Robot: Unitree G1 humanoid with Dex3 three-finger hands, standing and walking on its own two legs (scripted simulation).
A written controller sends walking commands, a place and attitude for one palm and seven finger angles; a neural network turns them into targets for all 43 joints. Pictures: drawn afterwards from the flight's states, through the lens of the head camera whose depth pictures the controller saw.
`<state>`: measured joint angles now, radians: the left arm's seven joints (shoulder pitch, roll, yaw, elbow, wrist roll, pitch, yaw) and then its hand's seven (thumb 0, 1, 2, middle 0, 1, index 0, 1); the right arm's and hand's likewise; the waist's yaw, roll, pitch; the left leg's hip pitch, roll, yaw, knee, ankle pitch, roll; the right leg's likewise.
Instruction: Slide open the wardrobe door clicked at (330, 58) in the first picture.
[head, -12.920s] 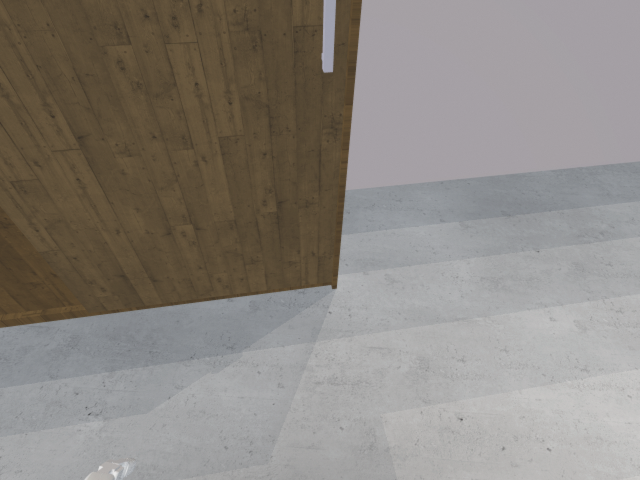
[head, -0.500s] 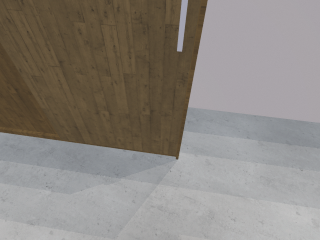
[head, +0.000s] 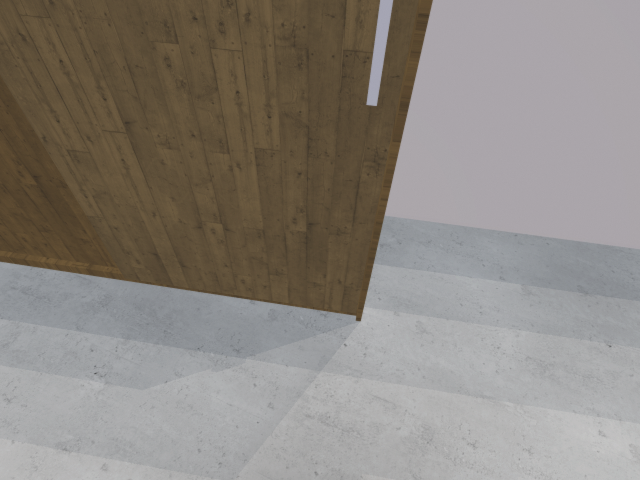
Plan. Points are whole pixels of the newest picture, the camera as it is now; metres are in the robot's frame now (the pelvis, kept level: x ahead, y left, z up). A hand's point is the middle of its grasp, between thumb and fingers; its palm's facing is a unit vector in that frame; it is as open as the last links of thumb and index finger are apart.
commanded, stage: shuffle to correct the standing spot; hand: right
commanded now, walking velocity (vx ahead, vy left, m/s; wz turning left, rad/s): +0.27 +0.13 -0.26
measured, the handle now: (382, 29) +0.74 -0.04 +0.22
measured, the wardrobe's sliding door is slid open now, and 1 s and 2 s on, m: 0.00 0.00 0.00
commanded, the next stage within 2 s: come to a stop and stand still in 1.68 s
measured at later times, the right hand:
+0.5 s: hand out of the picture +0.13 -0.17 -0.18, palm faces +0.07 +0.99 -0.15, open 7.3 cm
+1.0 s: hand (388, 377) +0.33 -0.10 -0.20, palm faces +0.10 +0.99 -0.14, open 7.3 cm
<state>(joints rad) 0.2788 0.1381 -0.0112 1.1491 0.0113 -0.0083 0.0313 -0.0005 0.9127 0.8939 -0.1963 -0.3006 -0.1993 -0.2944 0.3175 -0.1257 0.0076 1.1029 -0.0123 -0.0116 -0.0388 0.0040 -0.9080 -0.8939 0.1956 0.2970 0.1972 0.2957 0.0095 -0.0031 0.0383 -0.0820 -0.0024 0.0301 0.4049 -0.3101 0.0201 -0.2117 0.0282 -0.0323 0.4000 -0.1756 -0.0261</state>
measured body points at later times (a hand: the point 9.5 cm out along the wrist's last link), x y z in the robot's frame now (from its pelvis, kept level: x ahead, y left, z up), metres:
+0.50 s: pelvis +0.13 +0.00 +0.00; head +0.16 -0.01 +0.45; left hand +0.07 +0.22 -0.15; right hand +0.13 -0.23 -0.17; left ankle +0.16 +0.15 -0.66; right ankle +0.06 -0.11 -0.74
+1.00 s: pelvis +0.31 +0.08 -0.02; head +0.33 +0.05 +0.43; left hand +0.39 +0.32 -0.15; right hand +0.33 -0.15 -0.19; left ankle +0.31 +0.19 -0.72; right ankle +0.30 -0.01 -0.74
